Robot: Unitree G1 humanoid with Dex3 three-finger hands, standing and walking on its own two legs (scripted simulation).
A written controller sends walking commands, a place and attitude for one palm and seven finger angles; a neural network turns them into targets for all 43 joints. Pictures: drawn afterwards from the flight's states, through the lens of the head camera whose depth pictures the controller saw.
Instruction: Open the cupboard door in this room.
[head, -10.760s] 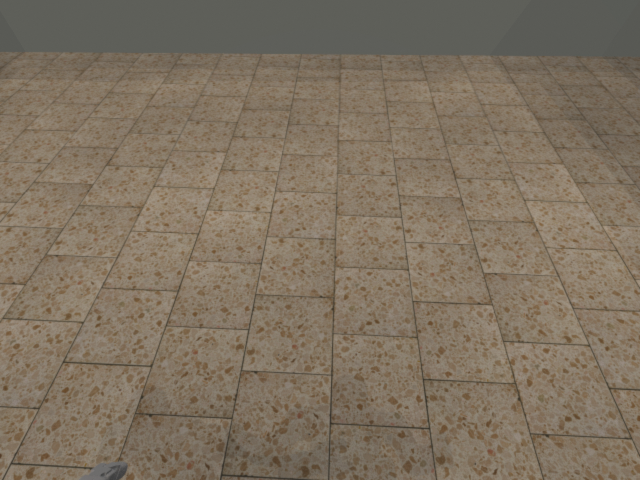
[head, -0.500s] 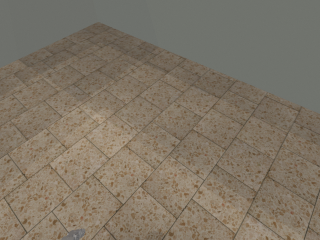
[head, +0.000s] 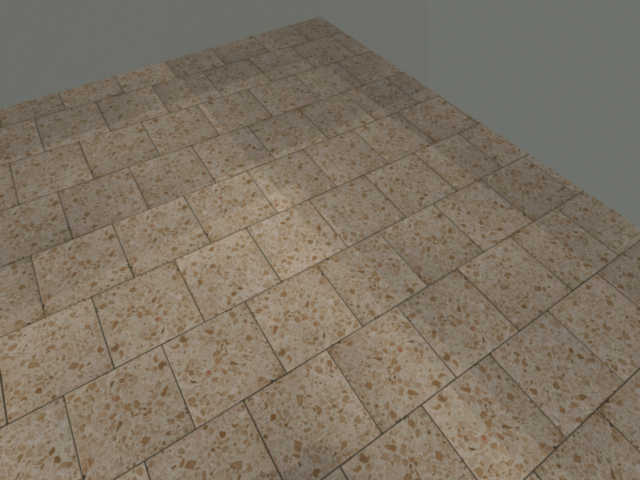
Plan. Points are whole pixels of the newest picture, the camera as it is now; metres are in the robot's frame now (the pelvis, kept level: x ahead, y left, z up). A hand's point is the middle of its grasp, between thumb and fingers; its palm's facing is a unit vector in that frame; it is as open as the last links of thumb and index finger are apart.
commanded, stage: turn or walk to find it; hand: left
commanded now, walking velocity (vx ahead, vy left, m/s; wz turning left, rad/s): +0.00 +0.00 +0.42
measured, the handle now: out of the picture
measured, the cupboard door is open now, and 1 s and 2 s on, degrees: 0 0 0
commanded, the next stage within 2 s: none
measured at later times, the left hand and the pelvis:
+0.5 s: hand out of the picture +0.07 +0.20 -0.14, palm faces +0.19 -0.94 -0.29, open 7.4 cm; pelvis -0.01 -0.02 +0.00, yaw +11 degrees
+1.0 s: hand out of the picture -0.12 +0.16 -0.17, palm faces +0.49 -0.83 -0.26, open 7.4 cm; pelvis -0.04 -0.03 +0.00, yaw +26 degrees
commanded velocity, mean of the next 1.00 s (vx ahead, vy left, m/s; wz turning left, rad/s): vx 0.00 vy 0.00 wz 0.42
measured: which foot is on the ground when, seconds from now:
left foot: up 0.00-0.00, down 0.02-0.48, up 0.50-0.98, down 1.00-1.00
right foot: down 0.00-0.02, up 0.04-0.46, down 0.48-1.00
